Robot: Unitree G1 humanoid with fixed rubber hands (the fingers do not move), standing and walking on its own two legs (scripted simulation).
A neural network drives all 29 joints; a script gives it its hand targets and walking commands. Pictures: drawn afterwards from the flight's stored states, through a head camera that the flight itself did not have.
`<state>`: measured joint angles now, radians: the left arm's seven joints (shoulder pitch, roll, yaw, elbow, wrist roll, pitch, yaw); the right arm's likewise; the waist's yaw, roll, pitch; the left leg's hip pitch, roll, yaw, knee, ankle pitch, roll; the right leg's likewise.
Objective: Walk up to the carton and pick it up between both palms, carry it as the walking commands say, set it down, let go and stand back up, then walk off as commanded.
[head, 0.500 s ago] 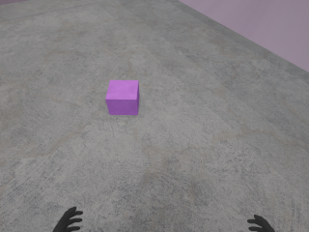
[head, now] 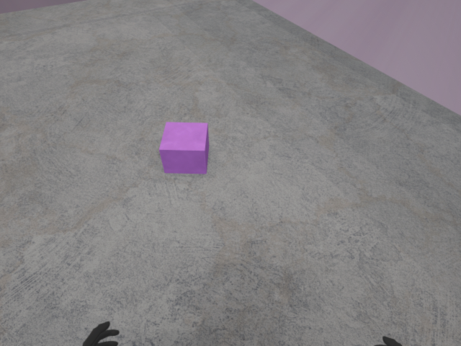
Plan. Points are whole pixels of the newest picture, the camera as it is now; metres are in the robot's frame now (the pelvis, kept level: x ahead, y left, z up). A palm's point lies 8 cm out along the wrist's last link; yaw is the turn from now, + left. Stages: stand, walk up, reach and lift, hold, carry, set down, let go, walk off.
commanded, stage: stand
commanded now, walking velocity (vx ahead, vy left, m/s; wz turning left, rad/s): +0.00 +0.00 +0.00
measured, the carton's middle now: (186, 147) +1.22 +0.31 -0.66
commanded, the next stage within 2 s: walk up in 0.66 s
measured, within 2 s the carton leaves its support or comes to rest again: neither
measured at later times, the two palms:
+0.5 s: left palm out of the picture +0.09 +0.27 -0.12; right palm out of the picture +0.08 -0.30 -0.10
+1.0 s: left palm out of the picture +0.06 +0.27 -0.11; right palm out of the picture +0.09 -0.28 -0.09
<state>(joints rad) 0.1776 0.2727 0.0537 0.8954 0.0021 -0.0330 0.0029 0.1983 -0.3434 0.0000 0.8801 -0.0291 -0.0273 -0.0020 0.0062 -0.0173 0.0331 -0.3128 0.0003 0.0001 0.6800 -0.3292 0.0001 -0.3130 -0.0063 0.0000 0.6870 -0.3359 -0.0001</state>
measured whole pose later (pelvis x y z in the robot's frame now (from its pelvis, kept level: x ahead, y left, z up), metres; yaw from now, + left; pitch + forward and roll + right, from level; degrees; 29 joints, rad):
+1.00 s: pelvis +0.00 +0.00 +0.02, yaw +3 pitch +1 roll +2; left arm 0.15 0.28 0.05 0.98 0.00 -0.01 0.00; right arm 0.18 -0.33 0.00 0.96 -0.03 0.02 0.05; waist 0.02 -0.07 0.03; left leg -0.46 0.00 0.02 0.83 -0.42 0.00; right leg -0.31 -0.08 -0.03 0.55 -0.33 0.00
